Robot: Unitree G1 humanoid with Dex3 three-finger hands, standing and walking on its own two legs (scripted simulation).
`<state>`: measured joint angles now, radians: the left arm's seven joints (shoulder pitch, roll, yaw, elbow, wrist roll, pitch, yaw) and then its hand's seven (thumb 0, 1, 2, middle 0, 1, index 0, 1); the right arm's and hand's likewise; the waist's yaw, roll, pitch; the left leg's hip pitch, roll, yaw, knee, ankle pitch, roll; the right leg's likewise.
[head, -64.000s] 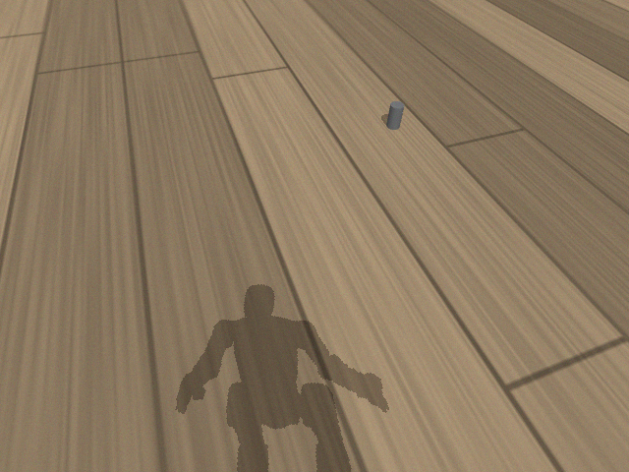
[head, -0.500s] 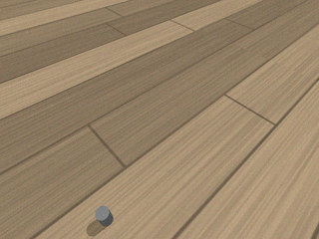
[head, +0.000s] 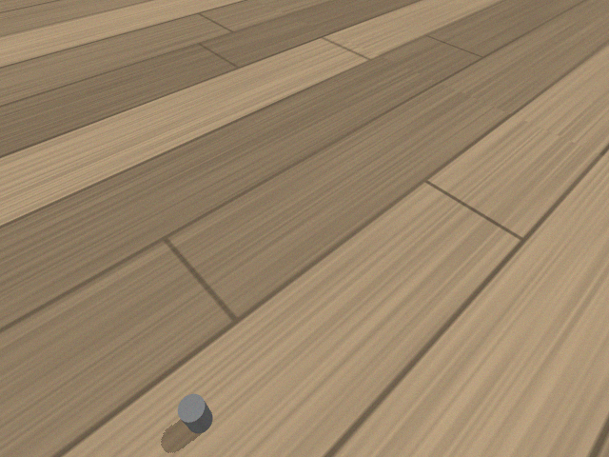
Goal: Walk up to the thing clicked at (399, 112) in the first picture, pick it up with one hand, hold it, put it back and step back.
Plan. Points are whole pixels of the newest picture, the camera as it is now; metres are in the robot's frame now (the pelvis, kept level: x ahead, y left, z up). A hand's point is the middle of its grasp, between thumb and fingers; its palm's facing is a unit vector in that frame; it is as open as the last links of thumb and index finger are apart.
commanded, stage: stand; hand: left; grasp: from above
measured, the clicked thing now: (196, 414) +0.36 +0.31 -0.71
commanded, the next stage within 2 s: step back in 0.12 s
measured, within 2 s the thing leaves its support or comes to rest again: neither
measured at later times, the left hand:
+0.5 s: hand out of the picture -0.02 +0.24 -0.16, palm faces -0.04 -0.90 -0.44, open 7.3 cm
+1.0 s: hand out of the picture -0.11 +0.27 -0.17, palm faces +0.08 -0.93 -0.36, open 7.4 cm
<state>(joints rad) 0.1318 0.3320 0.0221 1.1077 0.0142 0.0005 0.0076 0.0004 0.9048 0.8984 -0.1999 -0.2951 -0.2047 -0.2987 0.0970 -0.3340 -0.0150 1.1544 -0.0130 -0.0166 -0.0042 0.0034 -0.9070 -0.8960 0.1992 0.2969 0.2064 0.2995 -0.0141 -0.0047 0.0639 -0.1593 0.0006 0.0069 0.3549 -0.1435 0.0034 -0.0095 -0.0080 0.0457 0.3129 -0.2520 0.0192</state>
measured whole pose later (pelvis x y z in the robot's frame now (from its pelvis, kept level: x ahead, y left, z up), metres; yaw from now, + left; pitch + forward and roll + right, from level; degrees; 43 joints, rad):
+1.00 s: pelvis -0.22 +0.00 -0.02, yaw +5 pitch -3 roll -2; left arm 0.10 0.38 0.08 0.85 0.02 0.07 0.03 0.00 0.90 0.90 -0.20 -0.30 -0.21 -0.30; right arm 0.15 -0.38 -0.04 0.91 -0.04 0.04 0.01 0.00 -0.91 -0.90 0.20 0.30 0.21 0.30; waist -0.03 -0.02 0.18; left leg -0.29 -0.02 -0.04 0.67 -0.33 0.04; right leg -0.49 0.06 0.08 1.02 -0.52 -0.01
